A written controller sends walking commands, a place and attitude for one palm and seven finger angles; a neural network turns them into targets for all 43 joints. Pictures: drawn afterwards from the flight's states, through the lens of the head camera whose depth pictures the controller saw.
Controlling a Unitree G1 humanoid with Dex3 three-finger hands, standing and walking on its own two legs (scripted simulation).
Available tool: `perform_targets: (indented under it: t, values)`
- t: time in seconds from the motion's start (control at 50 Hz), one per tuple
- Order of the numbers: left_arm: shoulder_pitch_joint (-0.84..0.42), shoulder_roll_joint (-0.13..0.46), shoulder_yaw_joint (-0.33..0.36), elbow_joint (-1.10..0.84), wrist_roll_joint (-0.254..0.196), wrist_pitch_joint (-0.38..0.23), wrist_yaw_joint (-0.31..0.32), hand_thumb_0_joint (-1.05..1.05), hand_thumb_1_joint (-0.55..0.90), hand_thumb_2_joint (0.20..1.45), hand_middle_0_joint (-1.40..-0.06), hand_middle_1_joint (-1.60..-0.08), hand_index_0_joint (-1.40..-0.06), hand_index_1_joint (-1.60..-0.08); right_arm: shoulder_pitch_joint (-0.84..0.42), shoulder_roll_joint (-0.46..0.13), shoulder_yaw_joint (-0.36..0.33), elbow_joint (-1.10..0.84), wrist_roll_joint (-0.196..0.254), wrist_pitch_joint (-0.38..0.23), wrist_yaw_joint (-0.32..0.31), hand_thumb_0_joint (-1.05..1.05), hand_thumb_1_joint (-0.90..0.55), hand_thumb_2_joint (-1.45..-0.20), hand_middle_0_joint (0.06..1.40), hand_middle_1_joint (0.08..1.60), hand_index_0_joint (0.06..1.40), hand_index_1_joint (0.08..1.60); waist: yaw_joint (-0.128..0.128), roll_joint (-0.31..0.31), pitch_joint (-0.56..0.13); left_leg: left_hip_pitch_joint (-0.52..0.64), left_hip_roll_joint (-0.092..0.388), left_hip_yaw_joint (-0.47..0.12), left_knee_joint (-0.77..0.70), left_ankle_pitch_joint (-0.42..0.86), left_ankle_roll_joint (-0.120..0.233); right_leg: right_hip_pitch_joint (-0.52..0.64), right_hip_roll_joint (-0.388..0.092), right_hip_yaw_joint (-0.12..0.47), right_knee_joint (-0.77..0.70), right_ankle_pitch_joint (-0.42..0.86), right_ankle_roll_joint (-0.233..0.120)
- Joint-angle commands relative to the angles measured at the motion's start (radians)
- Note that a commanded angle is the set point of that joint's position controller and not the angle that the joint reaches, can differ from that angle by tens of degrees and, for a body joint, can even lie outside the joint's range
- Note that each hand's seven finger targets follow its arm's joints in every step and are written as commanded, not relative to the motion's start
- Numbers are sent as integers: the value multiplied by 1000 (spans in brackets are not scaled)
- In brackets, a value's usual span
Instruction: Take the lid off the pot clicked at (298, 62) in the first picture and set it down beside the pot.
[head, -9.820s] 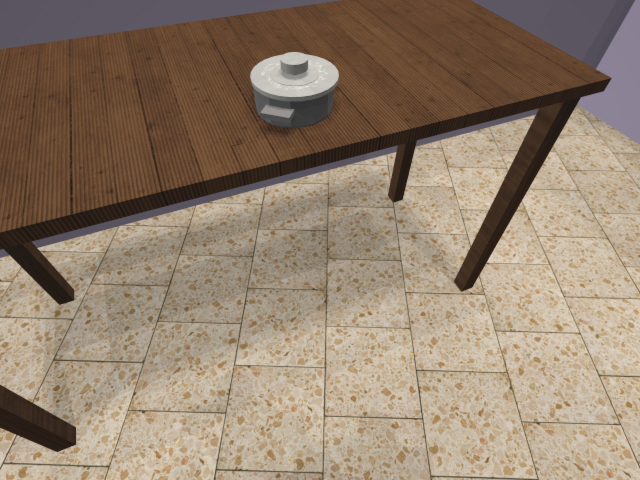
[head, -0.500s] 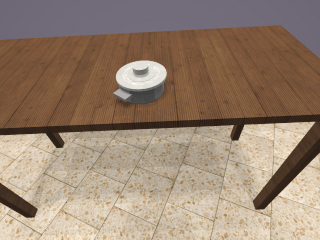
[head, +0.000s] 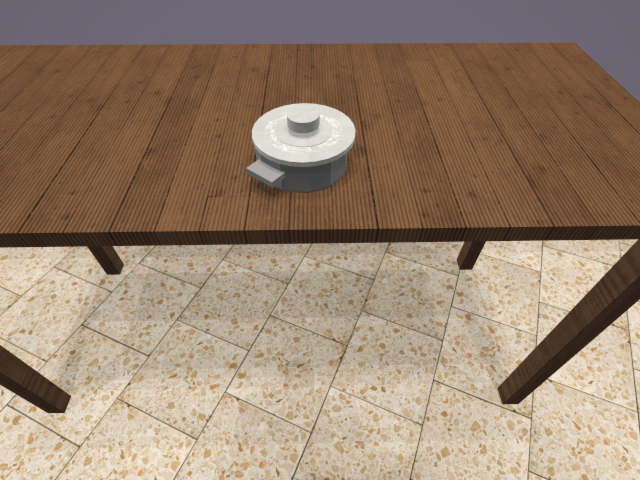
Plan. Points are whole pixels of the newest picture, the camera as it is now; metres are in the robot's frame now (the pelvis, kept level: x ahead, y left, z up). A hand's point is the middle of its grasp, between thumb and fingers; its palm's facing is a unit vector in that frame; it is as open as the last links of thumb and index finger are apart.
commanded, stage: look again from close up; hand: left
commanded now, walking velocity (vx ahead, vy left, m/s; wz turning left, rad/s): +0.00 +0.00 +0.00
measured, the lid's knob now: (303, 119) +0.57 +0.06 +0.16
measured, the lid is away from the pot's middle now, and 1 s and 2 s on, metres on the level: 0.00 0.00 0.00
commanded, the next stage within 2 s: shuffle to correct the standing spot in 0.24 s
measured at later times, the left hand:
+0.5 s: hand out of the picture +0.00 +0.17 -0.17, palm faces +0.03 -0.98 -0.19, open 7.4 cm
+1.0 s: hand out of the picture +0.13 +0.12 -0.16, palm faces +0.06 -0.97 -0.23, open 7.3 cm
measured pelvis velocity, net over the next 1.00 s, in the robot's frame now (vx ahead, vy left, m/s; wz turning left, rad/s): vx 0.10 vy -0.07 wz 0.05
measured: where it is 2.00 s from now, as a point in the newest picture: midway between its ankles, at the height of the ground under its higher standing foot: outside the picture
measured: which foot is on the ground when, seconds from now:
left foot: down 0.00-1.00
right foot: down 0.00-0.78, up 0.80-1.00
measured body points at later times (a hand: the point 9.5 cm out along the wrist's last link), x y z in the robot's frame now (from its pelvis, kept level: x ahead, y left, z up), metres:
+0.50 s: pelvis +0.01 -0.01 +0.00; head +0.03 -0.01 +0.45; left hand +0.00 +0.22 -0.15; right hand +0.02 -0.23 -0.15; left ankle +0.06 +0.08 -0.73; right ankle -0.02 -0.14 -0.73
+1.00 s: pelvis +0.10 -0.07 +0.00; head +0.15 -0.08 +0.45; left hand +0.13 +0.17 -0.14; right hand +0.09 -0.30 -0.16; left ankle +0.06 +0.07 -0.73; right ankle +0.12 -0.20 -0.71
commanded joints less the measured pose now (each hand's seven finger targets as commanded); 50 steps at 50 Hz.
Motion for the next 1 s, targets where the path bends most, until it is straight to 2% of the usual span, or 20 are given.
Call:
perform_targets:
  t: [0.0, 0.24, 0.34, 0.4, 0.48, 0.54, 0.56, 0.6, 0.62, 0.66, 0.7, 0.72, 0.74, 0.76, 0.78, 0.8, 0.86, 0.9, 0.94, 0.98]
  values:
    - [56, 112, 25, -44, 4, -16, 6, 0, 900, 900, -200, -300, -200, -300, 29, -96, -16, -50, 3, -22, -2, 0, -900, -900, 200, 300, 200, 300, -4, 1, 21, 74, 115, -152, -154, -170, -11, -139, -41, 45, -114, -17, -59]
    - [79, 96, 22, -10, 2, -22, 6, 0, 900, 900, -200, -300, -200, -300, 42, -76, -12, -12, 6, -26, -3, 0, -900, -900, 200, 300, 200, 300, -2, -20, 10, 88, 110, -142, -146, -115, -14, -117, -57, 58, -136, 22, -59]
    - [84, 88, 21, 2, 2, -21, 5, 0, 900, 900, -200, -300, -200, -300, 44, -75, -12, 1, 6, -26, -4, 0, -900, -900, 200, 300, 200, 300, 0, -3, 22, 80, 120, -163, -181, -169, -10, -112, -47, 34, -133, -16, -51]
    - [92, 82, 25, 0, 7, -10, -2, 0, 900, 900, -200, -300, -200, -300, 55, -98, -23, 4, -1, -20, -7, 0, -900, -900, 200, 300, 200, 300, -1, 30, 30, 49, 153, -227, -259, -371, 1, -126, -14, -21, -97, -145, -43]
    - [121, 70, 33, -5, 13, 3, -16, 0, 900, 900, -200, -300, -200, -300, 62, -138, -43, -2, -8, -17, -15, 0, -900, -900, 200, 300, 200, 300, 8, 61, 35, -6, 202, -328, -340, -481, 35, -95, 19, -72, -27, -134, -44]
    - [154, 65, 40, -3, 12, 1, -24, 0, 900, 900, -200, -300, -200, -300, 56, -118, -44, 0, -8, -18, -17, 0, -900, -900, 200, 300, 200, 300, 20, 14, 19, -35, 158, -243, -261, -401, 14, -34, -6, -38, -122, -117, -64]
    - [152, 80, 44, -9, 13, 1, -24, 0, 900, 900, -200, -300, -200, -300, 56, -94, -42, -5, -6, -18, -18, 0, -900, -900, 200, 300, 200, 300, 23, -44, 39, -70, 123, -187, -193, -381, -3, -34, -35, 3, -175, -166, -80]
    - [140, 118, 57, -18, 10, -4, -19, 0, 900, 900, -200, -300, -200, -300, 60, -47, -30, -16, -6, -21, -15, 0, -900, -900, 200, 300, 200, 300, 16, -201, 52, -134, 39, -32, 50, -252, -31, -22, -145, 156, -285, -266, -147]
    - [116, 130, 58, -26, 9, -8, -16, 0, 900, 900, -200, -300, -200, -300, 56, -38, -28, -19, -5, -27, -12, 0, -900, -900, 200, 300, 200, 300, 7, -242, 55, -140, 21, 18, 161, -202, -41, -27, -205, 220, -308, -248, -188]
    - [89, 117, 58, -35, 9, -19, -15, 0, 900, 900, -200, -300, -200, -300, 49, -24, -28, -23, -2, -37, -12, 0, -900, -900, 200, 300, 200, 300, -6, -182, 44, -135, 40, 29, 221, -202, -38, -6, -221, 200, -240, -27, -224]
    - [65, 112, 56, -27, 11, -17, -18, 0, 900, 900, -200, -300, -200, -300, 94, -18, -24, -4, -1, -50, -10, 0, -900, -900, 200, 300, 200, 300, -32, -98, 37, -5, 55, 29, 78, -127, -31, -44, -173, 93, -96, 151, -190]
    - [56, 95, 53, -30, 7, -16, -22, 0, 900, 900, -200, -300, -200, -300, 152, -40, -25, 15, -4, -56, -12, 0, -900, -900, 200, 300, 200, 300, -55, -30, 14, 120, 100, -36, -14, 1, -6, -113, -104, 16, 31, 197, -144]
    - [65, 68, 47, -40, 1, -17, -28, 0, 900, 900, -200, -300, -200, -300, 225, -111, -43, 38, -15, -62, -22, 0, -900, -900, 200, 300, 200, 300, -72, 127, -21, 274, 245, -240, -107, 122, 65, -251, -17, -74, 221, 134, -81]
    - [22, 56, 38, -64, -1, -23, -33, 0, 900, 900, -200, -300, -200, -300, 305, -177, -64, 50, -22, -61, -30, 0, -900, -900, 200, 300, 200, 300, -101, 214, -9, 381, 407, -474, -212, 213, 163, -434, 37, -99, 416, -211, -46]
    - [-27, 67, 46, -89, 8, -21, -32, 0, 900, 900, -200, -300, -200, -300, 305, -202, -67, 42, -23, -54, -33, 0, -900, -900, 200, 300, 200, 300, -101, 134, 22, 306, 461, -494, -248, 167, 202, -466, 2, -11, 526, -283, -53]
    - [-67, 74, 55, -83, 13, -16, -29, 0, 900, 900, -200, -300, -200, -300, 279, -168, -55, 49, -24, -55, -34, 0, -900, -900, 200, 300, 200, 300, -85, 164, 62, 219, 433, -479, -263, 179, 184, -485, -29, 33, 584, -221, -50]
    - [-71, 70, 62, -86, 3, -13, -46, 0, 900, 900, -200, -300, -200, -300, 148, -127, -39, 11, -17, -74, -39, 0, -900, -900, 200, 300, 200, 300, -24, 77, 49, 108, 387, -331, -280, 149, 140, -402, -75, 63, 524, -114, -42]
    - [-55, 48, 63, -88, 0, -5, -59, 0, 900, 900, -200, -300, -200, -300, 96, -151, -45, -3, -19, -78, -41, 0, -900, -900, 200, 300, 200, 300, -2, 80, -5, 78, 351, -223, -267, 103, 105, -292, -86, 32, 359, -89, -34]
    - [-26, 36, 61, -75, 2, -5, -67, 0, 900, 900, -200, -300, -200, -300, 56, -166, -51, -6, -21, -68, -37, 0, -900, -900, 200, 300, 200, 300, 5, 132, -33, 41, 300, -134, -224, 39, 67, -161, -47, -53, 182, -32, -20]
    - [37, 59, 67, -60, 2, -9, -69, 0, 900, 900, -200, -300, -200, -300, 54, -177, -59, -6, -21, -55, -34, 0, -900, -900, 200, 300, 200, 300, 32, 71, -61, -17, 250, -95, -107, -26, 20, -7, 7, -118, 0, 84, -12]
